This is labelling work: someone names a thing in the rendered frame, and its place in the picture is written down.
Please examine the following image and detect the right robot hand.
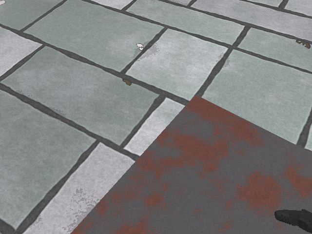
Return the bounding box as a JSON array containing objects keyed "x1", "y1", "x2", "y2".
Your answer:
[{"x1": 274, "y1": 209, "x2": 312, "y2": 233}]

